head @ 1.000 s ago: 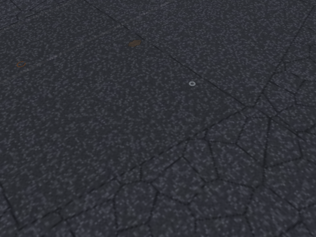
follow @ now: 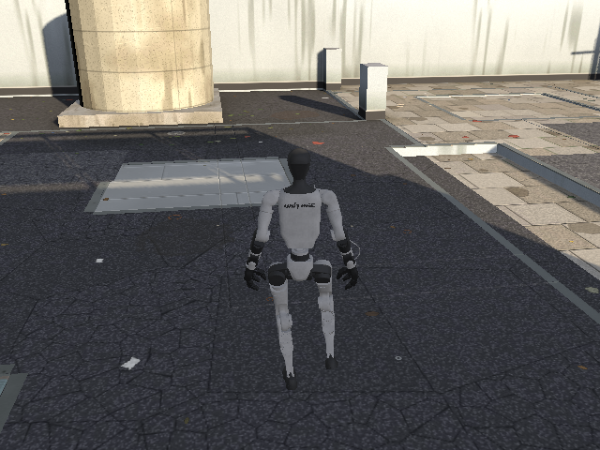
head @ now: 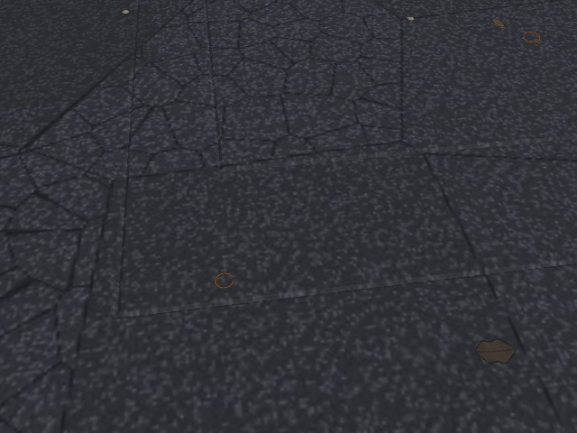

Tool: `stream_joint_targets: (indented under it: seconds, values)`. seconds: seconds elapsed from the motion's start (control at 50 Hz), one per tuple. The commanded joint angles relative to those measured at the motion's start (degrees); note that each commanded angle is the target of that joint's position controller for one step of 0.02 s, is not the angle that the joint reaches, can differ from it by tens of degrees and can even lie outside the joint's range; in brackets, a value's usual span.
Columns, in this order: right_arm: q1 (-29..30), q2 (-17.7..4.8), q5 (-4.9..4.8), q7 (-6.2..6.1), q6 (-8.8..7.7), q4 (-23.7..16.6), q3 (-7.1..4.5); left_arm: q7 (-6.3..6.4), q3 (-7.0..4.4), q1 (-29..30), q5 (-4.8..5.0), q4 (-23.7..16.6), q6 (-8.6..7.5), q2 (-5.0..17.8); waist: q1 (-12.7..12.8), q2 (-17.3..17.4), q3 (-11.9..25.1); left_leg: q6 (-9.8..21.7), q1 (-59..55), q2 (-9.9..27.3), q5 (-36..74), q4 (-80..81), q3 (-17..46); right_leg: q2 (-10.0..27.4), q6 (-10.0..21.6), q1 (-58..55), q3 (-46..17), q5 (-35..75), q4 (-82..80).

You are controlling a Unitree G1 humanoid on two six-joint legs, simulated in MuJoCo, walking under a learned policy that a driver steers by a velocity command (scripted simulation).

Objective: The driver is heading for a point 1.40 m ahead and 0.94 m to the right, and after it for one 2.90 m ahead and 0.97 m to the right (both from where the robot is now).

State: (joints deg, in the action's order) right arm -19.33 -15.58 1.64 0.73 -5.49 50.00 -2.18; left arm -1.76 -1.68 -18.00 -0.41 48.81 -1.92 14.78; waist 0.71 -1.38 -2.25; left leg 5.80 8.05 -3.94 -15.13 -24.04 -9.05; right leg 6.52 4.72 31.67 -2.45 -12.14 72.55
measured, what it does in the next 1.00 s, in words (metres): walks ahead, turning right: right foot, then left foot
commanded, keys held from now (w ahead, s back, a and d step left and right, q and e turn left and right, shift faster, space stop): w+e+shift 0.06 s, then s+e+shift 0.40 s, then w+e+shift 0.54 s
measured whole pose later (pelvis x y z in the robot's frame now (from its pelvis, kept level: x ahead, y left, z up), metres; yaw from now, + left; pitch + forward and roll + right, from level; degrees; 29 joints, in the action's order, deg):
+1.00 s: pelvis +0.41 -0.03 +0.01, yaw -54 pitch +3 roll +1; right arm -19.9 -19.2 2.2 -0.5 -3.6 41.0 -1.7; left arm -5.1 -3.6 -7.9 -2.1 33.2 2.7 20.5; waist -3.1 -3.0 3.2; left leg 0.1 5.5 1.1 -17.2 -20.2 -6.4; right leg -0.3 -0.8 45.1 -5.9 -6.0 72.8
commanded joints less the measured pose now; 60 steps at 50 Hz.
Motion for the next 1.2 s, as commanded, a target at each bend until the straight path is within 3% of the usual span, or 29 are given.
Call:
stream_joint_targets:
  seconds: [0.02,0.06,0.12,0.16,0.2,0.22,0.24,0.26,0.28,0.3,0.32,0.38,0.46,0.52,0.56,0.62,0.68,0.72,0.74,0.76,0.78,0.8,0.82,0.84,0.9,1.06,1.1,1.16,1.2]
  values:
    - [0.2,-3.6,-1.27,-0.05,-2.67,-2.1,-0.80,-1.22,-0.82,0.9,-0.28,-3.2,1.46,1.6,1.0,5.2,-3.2,-1.8,-0.5,15.2,17.7,17.4,7.5,2.8,-0.4,8.7,0.3,6.0,-2.3]
    - [-0.7,-2.1,-0.89,0.06,-2.98,-1.0,-0.37,-1.45,-0.31,7.0,0.19,-5.2,1.13,0.9,0.4,5.5,-5.4,-3.1,0.0,11.9,27.6,17.9,0.1,1.3,0.0,9.8,3.9,12.1,-8.1]
    - [0.5,-2.9,-1.62,-1.61,-3.00,-1.1,0.17,-2.34,0.81,11.0,-1.08,-6.8,-0.25,-0.3,1.3,1.5,-7.6,-4.5,1.8,9.7,49.3,12.4,-6.7,-4.3,0.1,1.4,12.7,20.2,-27.9]
    - [0.3,-7.6,-2.34,-3.21,-3.43,-1.6,-0.71,-3.01,0.38,3.9,-1.80,-4.3,-0.47,1.1,3.6,4.0,-1.7,-5.8,-0.2,11.2,62.6,1.6,-7.1,-10.4,0.7,-11.4,16.6,24.7,-34.6]
    - [4.0,-11.0,-2.98,-3.92,-2.30,-3.0,-1.84,-2.35,-2.00,-13.4,-2.65,-0.2,-0.02,6.6,11.3,6.7,7.8,-7.3,3.3,13.8,65.7,-20.4,-4.9,-13.5,3.7,-30.2,12.5,20.7,-34.6]
    - [7.4,-10.9,-3.79,-3.48,-1.27,-3.5,-2.34,-1.13,-3.70,-21.3,-2.24,1.9,-0.19,9.8,16.1,3.1,10.5,-8.2,6.5,10.3,43.9,-42.0,-4.8,-10.5,7.2,-37.0,7.5,27.1,-41.2]
    - [6.4,-6.1,-3.45,-2.32,-0.39,-3.1,-1.67,0.70,-4.77,-16.5,-0.48,1.5,-0.33,13.1,12.5,-8.8,5.5,-8.7,17.6,-1.7,-18.4,-63.0,-5.8,-4.7,8.7,-39.6,0.5,58.2,-45.2]
    - [-7.4,-2.0,-2.62,-3.08,0.42,-6.1,-0.31,0.53,-5.67,-12.9,-1.61,-0.8,-0.59,19.8,2.0,-7.9,15.0,-10.3,27.7,-1.8,-23.2,-78.7,3.9,10.0,18.2,-49.5,-18.6,102.5,-36.5]
    - [-7.3,-3.9,-1.01,-3.49,0.86,-7.6,0.23,0.56,-6.21,-10.4,-0.14,-3.9,-0.10,19.2,3.2,-0.4,25.0,-9.9,29.8,0.2,-16.8,-78.1,12.4,14.0,22.0,-52.5,-28.1,92.6,-42.1]
    - [-6.2,-4.4,-0.90,-3.60,1.54,-8.3,0.70,1.86,-5.82,-2.2,0.23,-6.9,1.19,16.0,0.4,1.8,20.7,-9.3,31.5,1.9,-12.5,-74.5,13.9,13.1,22.9,-44.1,-31.0,69.5,-47.7]
    - [-1.6,-6.5,0.69,-3.59,2.54,-8.4,0.13,2.36,-4.59,1.1,0.67,-8.0,2.11,11.4,-0.3,7.3,14.4,-9.2,31.0,4.0,-11.5,-68.9,14.1,9.3,20.4,-34.7,-28.5,54.1,-50.8]
    - [4.2,-6.1,1.50,-4.13,6.43,-11.1,0.00,2.20,-3.65,-0.7,0.48,-6.9,2.18,9.5,-1.4,9.2,6.8,-9.3,25.1,5.5,-9.8,-54.4,14.3,2.4,12.6,-18.8,-19.6,56.2,-51.3]
    - [7.9,-4.9,0.34,-4.22,9.56,-14.1,0.45,2.40,-4.96,0.8,0.13,-8.7,3.34,13.4,-1.0,3.1,13.1,-8.6,26.5,4.0,-3.8,-46.9,14.8,-1.9,1.2,-21.6,-19.1,58.7,-47.2]
    - [10.1,-5.0,1.35,-2.52,10.04,-14.9,0.29,2.98,-5.09,4.7,0.38,-11.1,4.92,13.1,-0.8,-3.3,11.9,-10.4,23.5,4.1,2.5,-40.0,15.6,-8.6,-1.8,-14.3,-25.1,-9.6,-59.2]
    - [11.8,-6.8,1.35,-2.00,9.51,-14.9,-0.22,1.78,-5.58,5.2,-0.20,-12.1,5.28,14.0,0.3,-6.7,7.7,-11.5,25.1,3.4,0.5,-35.9,15.6,-7.7,2.0,-14.7,-31.1,-26.6,-63.9]
    - [15.6,-7.0,0.84,-2.25,6.57,-14.9,-0.13,0.86,-6.14,1.4,-0.28,-11.3,4.36,13.5,3.1,-6.1,5.7,-10.7,27.0,3.3,-0.9,-25.3,17.0,-5.4,5.6,-22.3,-34.9,-26.4,-61.5]
    - [16.5,-6.3,-0.02,-1.81,4.64,-14.7,0.14,0.62,-6.12,3.9,-0.61,-12.4,3.69,13.1,2.8,-6.8,4.9,-9.1,20.3,1.2,-2.7,-16.3,16.2,-6.1,5.1,-20.0,-34.1,-22.4,-58.0]
    - [9.1,-6.9,-1.52,-1.88,4.27,-12.7,-0.21,-0.21,-5.73,12.4,-0.91,-15.6,3.84,12.4,-2.3,-7.8,4.0,-7.3,2.7,-0.5,-5.9,-7.5,14.1,-9.0,1.7,-5.5,-31.0,-18.7,-58.1]
    - [0.3,-8.5,-2.11,-2.56,4.24,-10.5,-0.96,-0.59,-5.54,17.8,-1.54,-17.7,3.95,11.9,-7.6,-7.8,2.7,-6.1,-10.4,-1.1,-3.5,0.9,10.6,-12.5,-2.7,4.4,-28.0,-18.1,-58.2]
    - [-3.7,-11.2,-2.28,-3.79,3.86,-9.2,-2.00,-0.22,-5.02,17.3,-1.06,-17.6,3.53,9.2,-9.6,0.7,1.4,-6.0,-19.6,2.1,-2.7,8.1,9.9,-18.1,-6.7,13.1,-21.3,-22.8,-47.2]
    - [2.7,-12.8,-1.92,-4.12,3.27,-11.8,-1.74,0.64,-3.45,8.1,0.05,-16.0,3.05,3.3,-3.4,13.5,3.3,-5.7,-17.5,19.7,-17.2,9.9,27.2,-19.9,-4.1,14.5,-13.0,-21.5,-24.1]
    - [9.4,-17.3,0.70,-4.38,3.44,-15.3,-2.55,0.28,-3.19,10.8,-0.11,-19.2,2.43,6.0,-1.1,12.1,2.9,0.3,-10.0,29.4,-31.2,16.3,46.5,-16.9,-4.6,22.8,-9.8,-12.5,-15.3]
    - [11.3,-15.7,1.47,-3.84,3.15,-15.0,-2.81,-0.41,-3.28,14.3,-0.92,-21.3,2.12,9.6,0.1,8.7,1.7,3.5,-4.4,31.3,-32.3,16.2,47.9,-9.3,-4.5,23.3,-8.8,-4.6,-10.3]
    - [11.7,-12.9,0.73,-3.14,2.66,-15.0,-1.91,-1.31,-3.80,14.2,-1.69,-20.7,2.23,11.6,0.4,4.8,2.0,2.4,-2.9,26.4,-28.2,15.0,40.5,-9.2,-4.6,22.0,-9.0,-0.6,-7.1]
    - [7.9,-12.7,0.21,-2.33,1.83,-14.4,-1.44,-3.47,-3.83,9.7,-1.99,-18.9,3.76,11.7,-0.1,6.2,1.7,-1.1,-0.1,18.1,-17.4,14.9,23.0,-8.4,-5.6,19.2,-4.4,4.3,1.7]
    - [-8.7,-10.8,1.04,-0.78,0.07,-8.9,-1.96,-4.03,-2.33,21.2,-1.77,-20.6,3.55,8.4,-7.9,7.2,-5.2,-0.8,-9.6,19.0,-9.9,17.5,10.5,-4.3,-4.6,27.1,-1.9,6.1,-4.4]
    - [-10.4,-9.4,1.28,-0.80,-0.27,-7.1,-1.62,-4.26,-1.60,23.1,-1.67,-20.7,2.61,6.7,-7.8,6.9,-7.5,0.6,-10.5,19.8,-7.2,19.6,9.5,-5.2,-3.2,25.7,-2.5,4.9,-12.1]
    - [-11.2,-10.0,0.41,-1.18,0.08,-4.4,-1.60,-4.96,-0.68,26.9,-1.81,-21.7,1.38,6.1,-7.0,8.0,-8.7,2.2,-11.9,20.8,9.9,21.5,6.0,-5.1,-1.1,17.7,4.9,0.0,-25.5]
    - [-10.9,-11.0,-0.30,-1.18,0.67,-1.8,-1.54,-4.50,0.11,24.8,-2.17,-20.7,0.82,4.9,-4.4,9.7,-6.7,2.2,-11.2,19.5,35.9,17.0,2.9,-6.7,1.5,4.2,10.3,-5.5,-33.5]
